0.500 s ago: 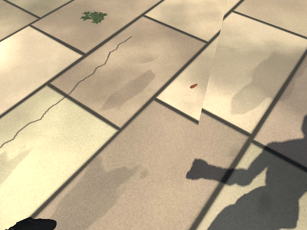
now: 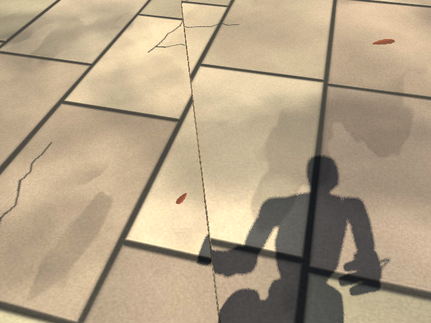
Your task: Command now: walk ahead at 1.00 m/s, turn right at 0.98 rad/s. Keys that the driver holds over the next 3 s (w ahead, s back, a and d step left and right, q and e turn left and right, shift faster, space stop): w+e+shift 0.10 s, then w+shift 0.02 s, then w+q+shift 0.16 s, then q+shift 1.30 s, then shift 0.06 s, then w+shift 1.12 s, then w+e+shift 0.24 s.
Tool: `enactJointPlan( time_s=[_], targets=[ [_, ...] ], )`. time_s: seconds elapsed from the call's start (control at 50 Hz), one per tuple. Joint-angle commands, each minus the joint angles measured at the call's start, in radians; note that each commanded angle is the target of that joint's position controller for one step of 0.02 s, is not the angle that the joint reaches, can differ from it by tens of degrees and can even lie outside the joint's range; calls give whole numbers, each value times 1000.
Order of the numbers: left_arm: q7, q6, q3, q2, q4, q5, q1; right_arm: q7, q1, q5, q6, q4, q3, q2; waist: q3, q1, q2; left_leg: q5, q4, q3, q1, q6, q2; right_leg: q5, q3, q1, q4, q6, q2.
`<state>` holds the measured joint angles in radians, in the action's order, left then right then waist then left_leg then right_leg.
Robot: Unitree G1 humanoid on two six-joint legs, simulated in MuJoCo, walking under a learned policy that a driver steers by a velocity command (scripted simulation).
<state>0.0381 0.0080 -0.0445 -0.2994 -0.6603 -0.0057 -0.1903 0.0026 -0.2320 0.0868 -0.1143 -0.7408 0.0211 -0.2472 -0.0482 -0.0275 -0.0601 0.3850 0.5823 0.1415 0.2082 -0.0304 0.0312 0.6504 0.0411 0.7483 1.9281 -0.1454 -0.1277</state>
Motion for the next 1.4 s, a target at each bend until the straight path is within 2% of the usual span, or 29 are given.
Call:
enactJointPlan(
  time_s=[0.02, 0.04, 0.08, 0.12, 0.16, 0.22, 0.24, 0.26, 0.28, 0.32, 0.36, 0.44, 0.5, 0.54, 0.6, 0.62, 0.64, 0.66, 0.68, 0.74, 0.82, 0.92, 1.08, 1.1, 1.12, 1.14, 1.16, 1.2, 1.4],
  targets=[
    [-1, -18, 29, 8, 234, -43, 254, 4, -156, -39, -26, -39, 42, -150, 159, 22, 79, 132, -449, -532, -336, 260, 596, -18, 50, 816, 385, 52, 194],
    [-15, -33, 26, 10, 288, -29, 358, 0, -145, -39, -38, -57, 30, -134, 318, 35, 150, 94, -515, -471, -143, 221, 563, -33, 33, 769, 319, 69, 221],
    [-42, -48, 37, 52, 324, 2, 401, 3, -98, -36, -29, -114, 11, -72, 413, -37, 97, 3, -578, -135, 126, 93, 370, -111, 16, 560, 76, 54, 234],
    [-62, -61, 48, 80, 338, -5, 384, 14, -98, -42, -23, -135, 23, -100, 324, -53, 87, -99, -602, 46, 168, 70, 251, -213, -44, 363, -114, 30, 231],
    [-81, -26, 77, 129, 286, -13, 288, 10, -124, -65, -22, -140, 25, -113, 212, -57, 1, -719, -568, 170, 204, 116, 171, -252, -180, -50, -491, -48, 173],
    [-69, -2, 28, 48, 162, -10, -65, 2, -189, -71, -17, -117, 80, -334, -169, -174, 252, -1940, 3, 71, -88, 200, 294, -63, -208, -461, -716, -72, -15],
    [-49, 6, -8, -46, 136, -23, -233, -14, -127, -90, -18, -95, 98, -336, -271, -292, 273, -1766, 415, 11, 40, 161, 256, -83, -20, -709, -924, -125, 46],
    [-41, 28, -52, -213, 108, -24, -214, -56, -151, -93, -27, -16, 59, -110, -360, -173, -165, -58, 930, -115, 423, 68, 5, -169, 581, -968, -1246, -166, 395],
    [-29, 25, -69, -215, 63, -25, -328, -67, -37, -83, -46, 28, 56, -107, -409, -240, -89, -88, 1086, -367, 539, 95, -90, -202, 772, -947, -1450, -105, 425],
    [-38, 53, -43, -114, -5, -47, -167, -37, -48, -86, -22, 37, 46, -49, -20, -59, 126, -189, 1039, -255, 649, 90, 6, -464, 566, -651, -1389, -57, 479],
    [-43, 76, -10, 9, -31, -43, -71, -26, -121, -60, 29, 7, 43, -5, 99, 38, 131, -157, 877, -257, 552, 77, 34, -663, 278, -417, -1342, 6, 406],
    [-33, 117, -11, 24, -78, 1, -51, -16, -80, -69, 92, 39, 59, -21, 129, 95, -59, -241, 533, -132, 444, 66, -13, -1070, -74, -374, -1477, 51, 301],
    [-8, 109, -16, 11, -55, -10, 11, -20, -63, -71, 95, 22, 35, 30, 64, 93, -27, -404, 294, 48, 262, 51, -111, -1106, -269, -405, -1531, 39, 177],
    [14, 114, -26, -43, -57, 17, -47, -45, -80, -58, 80, 46, 35, -12, 18, 91, -55, -419, 71, 74, 130, 68, -147, -1452, -243, -520, -1412, 95, 261],
    [19, 105, -44, -77, -7, 30, 98, -48, -462, -60, 81, -37, 103, -159, -162, 325, 58, -738, -119, -62, -306, 204, -106, -964, -253, -426, -716, 151, 179],
    [-2, 92, -31, -6, -6, 4, 131, -29, -400, -86, 97, -32, 120, -196, -51, 307, 191, -912, -159, -186, -352, 218, -31, -109, -233, -203, -377, 158, 15],
    [0, 72, -9, 76, 48, -8, -70, -30, -280, -57, 91, 31, 120, -289, -87, 96, 180, -1630, 43, -444, -369, 293, 143, 7, -122, -66, -130, 162, 30],
    [0, 59, 2, 26, 78, -21, -168, -22, -228, -61, 95, 84, 118, -268, -326, 71, 102, -1458, -84, -719, -514, 440, 286, -117, 59, 0, -147, 172, 38],
    [9, 40, 7, -16, 54, -35, -183, -10, -121, -74, 110, 122, 106, -212, -240, 25, 16, -1019, -188, -765, -352, 461, 278, -197, 72, 1, -218, 174, 79],
    [22, -13, -7, -71, 68, -57, -56, -6, -74, -88, 103, 113, 77, -135, -20, 8, -38, -677, -282, -621, -40, 336, 126, -258, 61, -46, -503, 190, 143],
    [19, -45, 20, -24, 99, -41, 31, 0, -111, -68, 97, 86, 87, -197, -76, 18, 27, -828, -226, -556, 18, 271, 41, -333, 48, -109, -692, 193, 133],
    [5, -69, 22, -23, 118, -27, 151, 14, -78, -86, 138, 114, 97, -215, -67, 54, 161, -311, -246, -642, 6, 189, -36, -393, 76, -112, -913, 193, 93],
    [13, -21, 3, -60, 76, 12, 83, -20, 10, -66, 164, 164, 115, -219, -6, 34, 258, -201, -186, -799, 111, 124, -66, -370, 84, -509, -1467, 153, 28],
    [23, -12, -10, -91, 68, 4, 65, -17, -14, -77, 159, 159, 108, -191, -7, 29, 194, 9, -124, -755, 187, 76, -119, -407, 125, -623, -1596, 138, 106],
    [30, -10, -24, -167, 94, -7, 77, -8, -122, -86, 154, 149, 93, -119, -58, 75, -4, 218, 105, -574, 267, 23, -216, -277, 337, -734, -1676, 85, 364],
    [23, -16, -28, -223, 122, -31, 125, -4, -88, -73, 152, 179, 103, -168, -28, 61, -145, 245, 337, -365, 426, -3, -277, -301, 557, -661, -1731, -21, 525],
    [16, -19, -20, -150, 103, -29, 108, -9, -26, -41, 150, 180, 119, -255, -1, 50, -74, 135, 453, -333, 416, -14, -171, -438, 473, -595, -1708, -55, 493],
    [4, -21, -1, -83, 106, -18, 151, -32, -62, -47, 164, 151, 116, -230, 8, 79, -47, 18, 602, -287, 374, -14, -144, -612, 229, -547, -1650, -29, 364],
    [7, -14, -26, -121, 85, -20, -30, -66, 49, -77, 214, 164, 84, -183, 15, -3, -99, -16, 551, -164, 428, -61, -34, -682, 14, -715, -1626, -36, 398]
  ],
)
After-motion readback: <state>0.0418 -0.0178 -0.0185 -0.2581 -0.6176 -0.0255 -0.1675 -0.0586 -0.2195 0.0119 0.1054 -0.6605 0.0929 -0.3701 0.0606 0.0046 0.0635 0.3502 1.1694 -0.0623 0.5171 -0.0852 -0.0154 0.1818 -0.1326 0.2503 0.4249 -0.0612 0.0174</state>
